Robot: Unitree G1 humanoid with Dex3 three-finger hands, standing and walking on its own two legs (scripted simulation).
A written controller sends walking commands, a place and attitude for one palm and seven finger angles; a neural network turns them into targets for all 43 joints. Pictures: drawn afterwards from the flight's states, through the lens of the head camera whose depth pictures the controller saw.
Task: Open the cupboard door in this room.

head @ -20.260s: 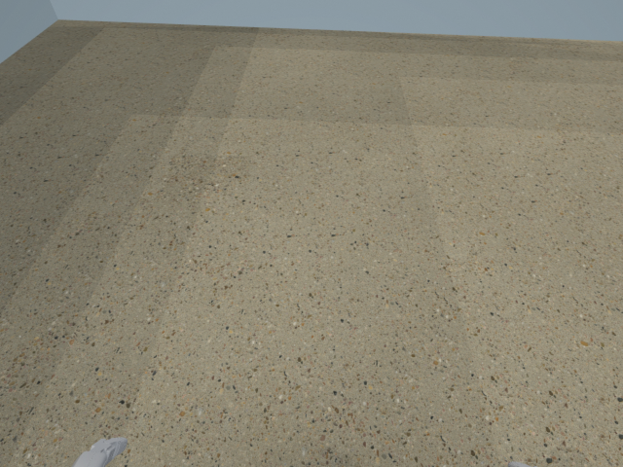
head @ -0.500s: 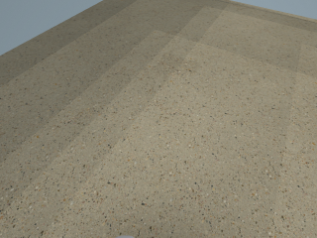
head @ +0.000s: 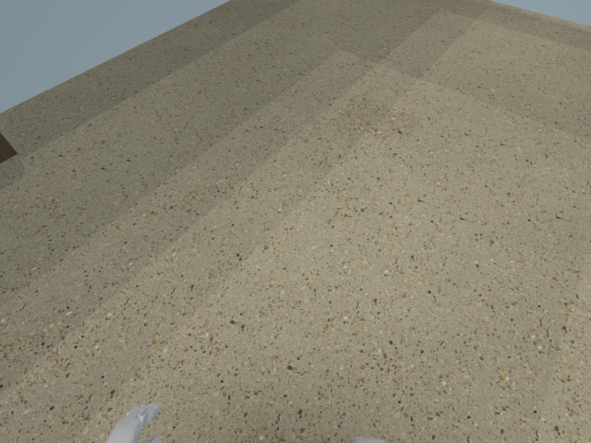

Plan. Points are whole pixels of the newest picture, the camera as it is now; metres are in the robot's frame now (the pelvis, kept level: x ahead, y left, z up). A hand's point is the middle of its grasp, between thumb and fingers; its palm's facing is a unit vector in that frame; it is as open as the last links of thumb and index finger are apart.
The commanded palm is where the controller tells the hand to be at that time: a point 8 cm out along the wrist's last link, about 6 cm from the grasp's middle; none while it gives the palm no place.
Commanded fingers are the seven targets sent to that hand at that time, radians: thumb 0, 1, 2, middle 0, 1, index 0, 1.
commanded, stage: turn or walk to find it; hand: left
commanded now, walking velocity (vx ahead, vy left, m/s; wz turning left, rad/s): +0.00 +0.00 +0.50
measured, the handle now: out of the picture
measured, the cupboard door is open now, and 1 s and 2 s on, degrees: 0 0 0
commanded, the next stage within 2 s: none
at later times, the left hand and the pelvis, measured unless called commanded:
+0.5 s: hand out of the picture -0.04 +0.19 -0.17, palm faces +0.31 -0.92 -0.25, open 7.4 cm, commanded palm none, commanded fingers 0.00 0.90 0.90 -0.20 -0.30 -0.20 -0.30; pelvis -0.03 -0.01 +0.00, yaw +17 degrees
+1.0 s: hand out of the picture -0.02 +0.23 -0.15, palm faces +0.45 -0.86 -0.25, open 7.4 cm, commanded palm none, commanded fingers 0.00 0.90 0.90 -0.20 -0.30 -0.20 -0.30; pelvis -0.02 +0.00 +0.00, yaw +29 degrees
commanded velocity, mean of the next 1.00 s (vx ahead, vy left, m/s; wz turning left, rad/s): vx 0.11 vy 0.00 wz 0.50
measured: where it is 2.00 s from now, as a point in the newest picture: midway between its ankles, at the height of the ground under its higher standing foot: (217, 411)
